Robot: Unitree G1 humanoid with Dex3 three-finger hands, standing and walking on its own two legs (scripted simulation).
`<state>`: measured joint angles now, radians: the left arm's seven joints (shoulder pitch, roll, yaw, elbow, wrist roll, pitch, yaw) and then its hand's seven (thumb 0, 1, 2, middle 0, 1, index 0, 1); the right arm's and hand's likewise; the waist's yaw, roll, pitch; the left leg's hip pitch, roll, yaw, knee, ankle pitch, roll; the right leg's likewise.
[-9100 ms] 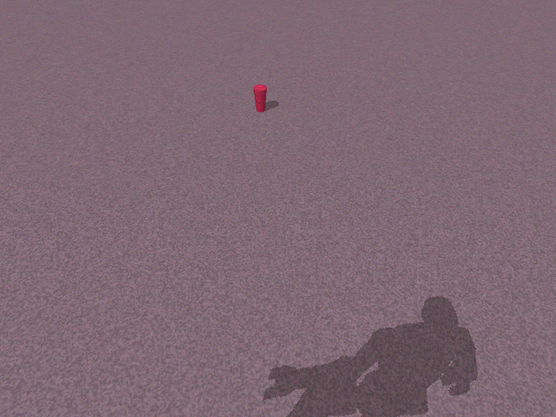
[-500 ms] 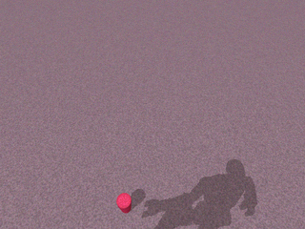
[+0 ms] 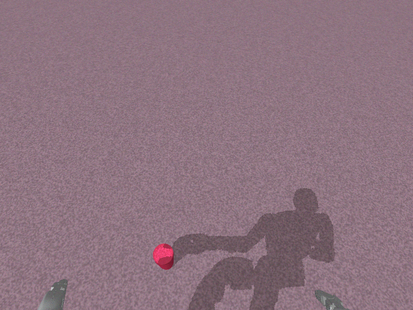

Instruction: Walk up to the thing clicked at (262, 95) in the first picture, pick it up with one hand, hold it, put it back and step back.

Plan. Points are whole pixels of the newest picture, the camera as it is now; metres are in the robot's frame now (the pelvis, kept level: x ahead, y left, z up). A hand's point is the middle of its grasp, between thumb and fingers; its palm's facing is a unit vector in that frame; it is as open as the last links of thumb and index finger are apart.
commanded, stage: go down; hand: left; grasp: from the side
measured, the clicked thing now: (165, 258) +0.39 +0.15 -0.68
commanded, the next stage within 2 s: none
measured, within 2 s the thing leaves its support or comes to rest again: neither
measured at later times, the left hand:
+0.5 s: hand out of the picture +0.14 +0.26 -0.17, palm faces +0.06 -0.94 -0.32, open 17.3 cm
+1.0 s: hand out of the picture +0.16 +0.28 -0.22, palm faces +0.11 -0.96 -0.26, open 17.2 cm
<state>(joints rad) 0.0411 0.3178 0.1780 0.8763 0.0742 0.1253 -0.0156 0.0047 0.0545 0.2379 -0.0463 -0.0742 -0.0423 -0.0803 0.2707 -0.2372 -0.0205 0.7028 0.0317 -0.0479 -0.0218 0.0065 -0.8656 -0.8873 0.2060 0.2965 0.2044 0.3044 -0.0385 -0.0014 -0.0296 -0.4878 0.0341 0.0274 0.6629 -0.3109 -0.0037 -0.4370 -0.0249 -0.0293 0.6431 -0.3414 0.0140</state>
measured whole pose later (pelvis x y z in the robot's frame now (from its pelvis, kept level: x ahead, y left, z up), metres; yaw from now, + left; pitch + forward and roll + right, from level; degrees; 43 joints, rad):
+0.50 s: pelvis +0.00 +0.01 -0.05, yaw +1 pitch +15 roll -3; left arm 0.31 0.32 0.18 0.34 0.02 0.32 -0.03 0.00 -0.53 0.10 -0.07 -0.08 -0.06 -0.10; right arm 0.23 -0.23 0.00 0.54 0.01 -0.15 -0.09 0.01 -0.81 -0.87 0.21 0.30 0.20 0.30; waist -0.04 0.01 -0.13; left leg -0.82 0.04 -0.02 1.06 -0.49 0.00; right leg -0.74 -0.02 -0.06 0.99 -0.51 0.02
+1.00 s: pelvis -0.03 +0.01 -0.10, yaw +0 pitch +21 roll -3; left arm 0.19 0.37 0.29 0.47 -0.04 0.11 -0.13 0.00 -0.49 0.12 -0.05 -0.07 -0.04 -0.09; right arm 0.23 -0.25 0.00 0.55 0.00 -0.23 -0.09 0.01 -0.88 -0.89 0.21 0.30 0.21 0.30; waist -0.05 0.00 -0.15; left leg -1.13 0.05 -0.03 1.30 -0.55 0.00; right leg -1.04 -0.02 -0.06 1.25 -0.58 0.02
